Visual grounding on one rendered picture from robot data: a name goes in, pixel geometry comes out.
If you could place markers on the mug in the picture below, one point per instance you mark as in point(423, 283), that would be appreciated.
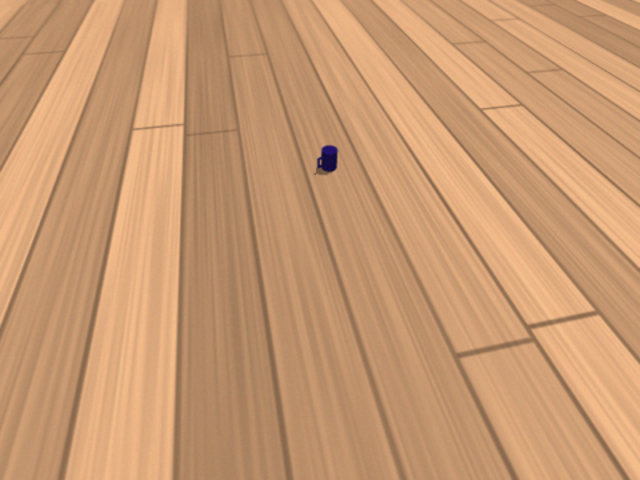
point(328, 159)

